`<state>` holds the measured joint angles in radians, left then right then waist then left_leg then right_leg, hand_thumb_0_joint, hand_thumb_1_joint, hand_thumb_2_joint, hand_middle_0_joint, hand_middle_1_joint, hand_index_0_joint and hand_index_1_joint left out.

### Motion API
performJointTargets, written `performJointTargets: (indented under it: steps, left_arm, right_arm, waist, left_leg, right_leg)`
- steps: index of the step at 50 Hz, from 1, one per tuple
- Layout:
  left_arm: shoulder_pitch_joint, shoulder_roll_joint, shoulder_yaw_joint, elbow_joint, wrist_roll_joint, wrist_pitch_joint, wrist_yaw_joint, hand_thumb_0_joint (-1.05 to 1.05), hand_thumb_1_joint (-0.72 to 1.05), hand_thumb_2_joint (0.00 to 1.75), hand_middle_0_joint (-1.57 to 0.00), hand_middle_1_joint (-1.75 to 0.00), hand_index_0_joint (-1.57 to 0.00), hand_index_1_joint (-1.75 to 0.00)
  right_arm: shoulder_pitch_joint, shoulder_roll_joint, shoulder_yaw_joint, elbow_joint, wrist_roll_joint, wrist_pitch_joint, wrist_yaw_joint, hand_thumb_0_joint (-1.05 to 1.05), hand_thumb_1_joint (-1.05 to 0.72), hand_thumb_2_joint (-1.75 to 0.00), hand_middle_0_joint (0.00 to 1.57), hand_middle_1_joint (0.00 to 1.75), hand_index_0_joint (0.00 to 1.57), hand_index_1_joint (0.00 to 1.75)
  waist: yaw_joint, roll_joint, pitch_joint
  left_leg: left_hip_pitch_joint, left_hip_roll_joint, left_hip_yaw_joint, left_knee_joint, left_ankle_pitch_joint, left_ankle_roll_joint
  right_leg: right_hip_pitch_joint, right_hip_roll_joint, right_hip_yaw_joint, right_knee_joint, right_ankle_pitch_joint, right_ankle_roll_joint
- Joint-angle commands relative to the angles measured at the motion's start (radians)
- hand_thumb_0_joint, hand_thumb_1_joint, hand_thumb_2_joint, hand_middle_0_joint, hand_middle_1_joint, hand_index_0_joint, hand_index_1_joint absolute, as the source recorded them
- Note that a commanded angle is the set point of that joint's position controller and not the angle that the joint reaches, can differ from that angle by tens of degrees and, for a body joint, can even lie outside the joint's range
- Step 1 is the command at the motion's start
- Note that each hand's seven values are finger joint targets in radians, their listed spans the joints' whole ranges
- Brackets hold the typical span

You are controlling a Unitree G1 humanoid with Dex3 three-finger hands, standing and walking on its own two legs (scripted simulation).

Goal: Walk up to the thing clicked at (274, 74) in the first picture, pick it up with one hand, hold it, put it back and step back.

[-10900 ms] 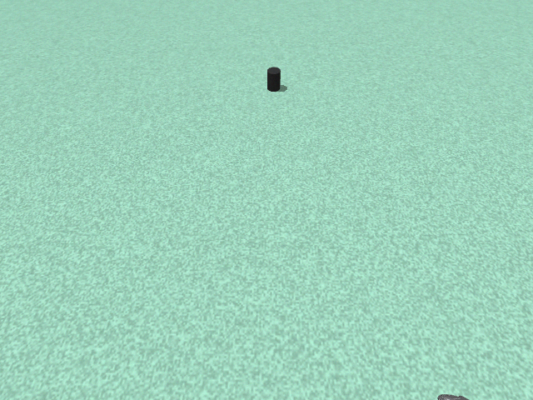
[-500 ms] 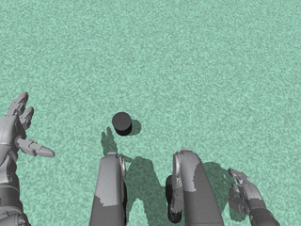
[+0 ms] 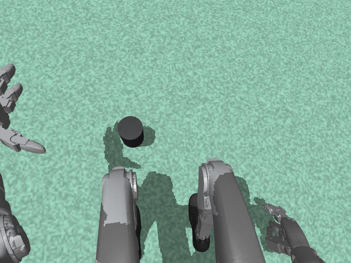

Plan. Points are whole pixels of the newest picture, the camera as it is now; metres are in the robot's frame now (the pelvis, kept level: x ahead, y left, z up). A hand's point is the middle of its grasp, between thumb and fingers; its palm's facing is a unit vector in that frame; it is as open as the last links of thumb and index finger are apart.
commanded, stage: go down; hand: left
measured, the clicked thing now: (131, 132) +0.48 +0.12 -0.39
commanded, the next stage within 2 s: approach in 0.86 s
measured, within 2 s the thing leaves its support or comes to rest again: neither
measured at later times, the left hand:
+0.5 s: hand (27, 109) +0.44 +0.31 -0.05, palm faces -0.06 -0.98 -0.18, open 17.4 cm
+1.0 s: hand (26, 106) +0.45 +0.32 -0.06, palm faces -0.07 -0.99 -0.15, open 17.7 cm
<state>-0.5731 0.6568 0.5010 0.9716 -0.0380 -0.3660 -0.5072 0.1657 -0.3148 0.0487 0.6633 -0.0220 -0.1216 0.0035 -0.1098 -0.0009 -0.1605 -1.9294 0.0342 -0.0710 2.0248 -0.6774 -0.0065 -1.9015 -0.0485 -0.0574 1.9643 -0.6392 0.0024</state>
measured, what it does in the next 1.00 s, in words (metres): lowers itself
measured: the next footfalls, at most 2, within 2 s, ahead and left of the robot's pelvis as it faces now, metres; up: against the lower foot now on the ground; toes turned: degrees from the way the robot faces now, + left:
none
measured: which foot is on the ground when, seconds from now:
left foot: down 0.00-1.00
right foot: down 0.00-1.00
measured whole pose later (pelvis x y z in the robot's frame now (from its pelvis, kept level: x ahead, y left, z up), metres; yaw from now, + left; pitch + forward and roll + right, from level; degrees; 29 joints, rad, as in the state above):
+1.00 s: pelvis -0.01 +0.00 -0.06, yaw -1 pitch +33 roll -6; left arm -0.74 0.80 0.59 1.10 -0.06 -0.40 -0.62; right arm 0.16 -0.33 0.10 0.68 -0.04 -0.10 0.02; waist -0.15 -0.01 -0.12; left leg -2.10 0.03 -0.09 2.21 -0.69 0.00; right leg -2.06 -0.05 -0.06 2.13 -0.64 0.01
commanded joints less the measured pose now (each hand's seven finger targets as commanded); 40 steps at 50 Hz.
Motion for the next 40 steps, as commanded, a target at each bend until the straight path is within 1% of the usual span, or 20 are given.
performJointTargets:
  steps: [1, 2, 5, 7, 8, 10, 12, 14, 16, 24, 27, 28, 29, 30, 32, 33, 36, 37, 39, 40]
  left_arm:
    - [-0.266, 0.355, 0.073, -0.171, -0.020, -0.068, -0.002, 0.00, -0.58, 0.24, -0.02, -0.25, -0.05, -0.22]
    - [-0.267, 0.371, 0.089, -0.171, -0.023, -0.070, -0.001, 0.00, -0.57, 0.23, -0.02, -0.23, -0.04, -0.20]
    - [-0.270, 0.343, 0.071, -0.133, -0.026, -0.072, -0.012, 0.00, -0.59, 0.20, -0.02, -0.22, -0.05, -0.19]
    - [-0.291, 0.378, 0.088, -0.149, -0.024, -0.076, -0.017, 0.00, -0.60, 0.21, -0.03, -0.24, -0.06, -0.21]
    - [-0.309, 0.410, 0.102, -0.165, -0.021, -0.081, -0.017, 0.00, -0.59, 0.19, -0.02, -0.20, -0.05, -0.17]
    - [-0.317, 0.378, 0.082, -0.151, -0.022, -0.084, -0.026, 0.00, -0.59, 0.17, -0.02, -0.20, -0.05, -0.16]
    - [-0.309, 0.378, 0.087, -0.125, -0.028, -0.082, -0.034, 0.00, -0.57, 0.17, -0.02, -0.18, -0.05, -0.15]
    - [-0.328, 0.423, 0.107, -0.136, -0.026, -0.087, -0.034, 0.00, -0.57, 0.17, -0.02, -0.18, -0.05, -0.15]
    - [-0.322, 0.393, 0.095, -0.116, -0.028, -0.086, -0.043, 0.00, -0.56, 0.09, -0.02, -0.10, -0.04, -0.07]
    - [-0.374, 0.455, 0.126, -0.117, -0.036, -0.098, -0.069, 0.00, -0.57, 0.06, -0.02, -0.08, -0.05, -0.05]
    - [-0.353, 0.410, 0.100, -0.061, -0.038, -0.091, -0.079, 0.00, -0.56, 0.06, -0.02, -0.08, -0.05, -0.05]
    - [-0.375, 0.417, 0.100, -0.089, -0.038, -0.094, -0.083, 0.00, -0.57, 0.06, -0.02, -0.09, -0.05, -0.06]
    - [-0.424, 0.483, 0.134, -0.156, -0.040, -0.102, -0.079, 0.00, -0.56, 0.07, -0.02, -0.09, -0.05, -0.06]
    - [-0.400, 0.484, 0.138, -0.130, -0.036, -0.100, -0.081, 0.00, -0.57, 0.05, -0.02, -0.08, -0.05, -0.05]
    - [-0.389, 0.425, 0.106, -0.090, -0.036, -0.091, -0.091, 0.00, -0.58, 0.05, -0.02, -0.08, -0.05, -0.05]
    - [-0.406, 0.450, 0.121, -0.115, -0.040, -0.093, -0.088, 0.00, -0.59, 0.05, -0.02, -0.09, -0.05, -0.06]
    - [-0.397, 0.448, 0.116, -0.070, -0.040, -0.090, -0.094, 0.00, -0.60, 0.04, -0.02, -0.08, -0.06, -0.05]
    - [-0.435, 0.472, 0.126, -0.118, -0.043, -0.098, -0.095, 0.00, -0.60, 0.05, -0.02, -0.09, -0.05, -0.05]
    - [-0.417, 0.458, 0.122, -0.086, -0.042, -0.095, -0.099, 0.00, -0.61, 0.04, -0.02, -0.08, -0.06, -0.05]
    - [-0.430, 0.486, 0.135, -0.096, -0.041, -0.097, -0.099, 0.00, -0.61, 0.05, -0.02, -0.10, -0.06, -0.06]
  right_arm:
    - [0.127, -0.215, -0.078, -0.052, 0.000, -0.027, -0.021, 0.00, -0.86, -0.89, 0.20, 0.30, 0.20, 0.30]
    - [0.132, -0.214, -0.075, -0.050, 0.000, -0.026, -0.020, 0.00, -0.86, -0.89, 0.20, 0.30, 0.20, 0.30]
    - [0.133, -0.211, -0.068, -0.045, -0.001, -0.023, -0.017, 0.00, -0.86, -0.89, 0.20, 0.30, 0.20, 0.30]
    - [0.144, -0.221, -0.071, -0.038, -0.003, -0.020, -0.017, 0.00, -0.86, -0.89, 0.20, 0.30, 0.20, 0.30]
    - [0.134, -0.220, -0.071, -0.045, -0.004, -0.019, -0.019, 0.00, -0.86, -0.89, 0.20, 0.30, 0.20, 0.30]
    - [0.141, -0.218, -0.067, -0.038, -0.005, -0.019, -0.017, 0.00, -0.87, -0.89, 0.20, 0.30, 0.20, 0.30]
    - [0.141, -0.220, -0.067, -0.032, -0.006, -0.018, -0.019, 0.00, -0.87, -0.89, 0.20, 0.30, 0.20, 0.30]
    - [0.138, -0.224, -0.066, -0.033, -0.007, -0.016, -0.019, 0.00, -0.86, -0.89, 0.20, 0.30, 0.20, 0.30]
    - [0.141, -0.222, -0.063, -0.030, -0.007, -0.015, -0.017, 0.00, -0.87, -0.89, 0.20, 0.30, 0.20, 0.30]
    - [0.138, -0.232, -0.060, -0.026, -0.012, -0.014, -0.017, 0.00, -0.87, -0.89, 0.20, 0.30, 0.20, 0.30]
    - [0.136, -0.234, -0.059, -0.025, -0.011, -0.016, -0.015, 0.00, -0.87, -0.89, 0.20, 0.30, 0.20, 0.30]
    - [0.139, -0.235, -0.056, -0.023, -0.012, -0.016, -0.013, 0.00, -0.87, -0.89, 0.20, 0.30, 0.20, 0.30]
    - [0.143, -0.245, -0.060, -0.021, -0.012, -0.014, -0.015, 0.00, -0.87, -0.89, 0.20, 0.30, 0.20, 0.30]
    - [0.146, -0.246, -0.058, -0.017, -0.012, -0.012, -0.016, 0.00, -0.87, -0.89, 0.20, 0.30, 0.20, 0.30]
    - [0.150, -0.239, -0.054, -0.019, -0.013, -0.010, -0.012, 0.00, -0.87, -0.89, 0.20, 0.30, 0.20, 0.30]
    - [0.149, -0.243, -0.057, -0.021, -0.011, -0.011, -0.012, 0.00, -0.87, -0.89, 0.20, 0.30, 0.20, 0.30]
    - [0.147, -0.244, -0.048, -0.018, -0.014, -0.010, -0.011, 0.00, -0.87, -0.89, 0.20, 0.30, 0.20, 0.30]
    - [0.144, -0.243, -0.048, -0.018, -0.014, -0.009, -0.011, 0.00, -0.87, -0.89, 0.20, 0.30, 0.20, 0.30]
    - [0.140, -0.246, -0.048, -0.020, -0.014, -0.008, -0.009, 0.00, -0.87, -0.89, 0.20, 0.30, 0.20, 0.30]
    - [0.144, -0.249, -0.047, -0.019, -0.016, -0.006, -0.009, 0.00, -0.87, -0.89, 0.20, 0.30, 0.20, 0.30]
  waist:
    - [0.012, 0.198, -0.559]
    - [0.019, 0.183, -0.572]
    - [0.004, 0.174, -0.568]
    - [0.009, 0.193, -0.592]
    - [0.016, 0.177, -0.596]
    - [0.003, 0.204, -0.593]
    - [-0.002, 0.188, -0.586]
    - [0.004, 0.177, -0.590]
    - [0.004, 0.192, -0.580]
    - [0.000, 0.198, -0.593]
    - [-0.008, 0.188, -0.554]
    - [-0.014, 0.223, -0.572]
    - [0.003, 0.243, -0.605]
    - [0.007, 0.269, -0.616]
    - [-0.017, 0.248, -0.594]
    - [-0.014, 0.241, -0.586]
    - [-0.018, 0.228, -0.572]
    - [-0.015, 0.239, -0.578]
    - [-0.014, 0.239, -0.559]
    - [-0.014, 0.246, -0.568]
  left_leg:
    - [0.426, -0.014, -0.002, -0.281, 0.095, 0.027]
    - [0.408, -0.017, 0.008, -0.265, 0.117, 0.030]
    - [0.397, -0.019, 0.011, -0.245, 0.139, 0.031]
    - [0.407, -0.018, 0.011, -0.232, 0.164, 0.029]
    - [0.385, -0.020, 0.018, -0.227, 0.144, 0.033]
    - [0.402, -0.018, 0.009, -0.231, 0.142, 0.028]
    - [0.381, -0.020, 0.017, -0.208, 0.149, 0.032]
    - [0.357, -0.021, 0.022, -0.199, 0.150, 0.034]
    - [0.373, -0.019, 0.016, -0.202, 0.152, 0.031]
    - [0.333, -0.020, 0.024, -0.167, 0.133, 0.034]
    - [0.333, -0.016, 0.014, -0.172, 0.096, 0.033]
    - [0.340, -0.017, 0.012, -0.165, 0.122, 0.030]
    - [0.364, -0.017, 0.007, -0.166, 0.130, 0.029]
    - [0.398, -0.016, -0.002, -0.172, 0.159, 0.022]
    - [0.384, -0.017, -0.005, -0.164, 0.168, 0.022]
    - [0.368, -0.017, -0.006, -0.165, 0.148, 0.025]
    - [0.349, -0.018, 0.002, -0.146, 0.150, 0.027]
    - [0.335, -0.019, 0.006, -0.138, 0.147, 0.029]
    - [0.341, -0.016, -0.004, -0.148, 0.126, 0.027]
    - [0.336, -0.018, 0.001, -0.138, 0.121, 0.029]
  right_leg:
    - [0.264, 0.027, -0.005, -0.199, 0.090, -0.046]
    - [0.291, 0.027, -0.002, -0.200, 0.105, -0.045]
    - [0.274, 0.028, -0.004, -0.186, 0.118, -0.045]
    - [0.274, 0.027, -0.004, -0.170, 0.139, -0.047]
    - [0.286, 0.028, -0.001, -0.178, 0.123, -0.045]
    - [0.256, 0.027, -0.008, -0.161, 0.122, -0.048]
    - [0.259, 0.028, -0.005, -0.160, 0.128, -0.046]
    - [0.270, 0.028, -0.003, -0.158, 0.126, -0.045]
    - [0.245, 0.027, -0.009, -0.145, 0.127, -0.047]
    - [0.237, 0.029, -0.007, -0.121, 0.111, -0.046]
    - [0.191, 0.029, -0.014, -0.120, 0.083, -0.046]
    - [0.186, 0.027, -0.018, -0.100, 0.106, -0.049]
    - [0.182, 0.026, -0.016, -0.093, 0.113, -0.050]
    - [0.170, 0.025, -0.021, -0.075, 0.132, -0.053]
    - [0.166, 0.024, -0.027, -0.075, 0.138, -0.052]
    - [0.154, 0.023, -0.027, -0.077, 0.123, -0.051]
    - [0.161, 0.023, -0.021, -0.075, 0.123, -0.050]
    - [0.163, 0.024, -0.020, -0.070, 0.122, -0.050]
    - [0.132, 0.024, -0.027, -0.063, 0.105, -0.050]
    - [0.144, 0.023, -0.022, -0.065, 0.105, -0.050]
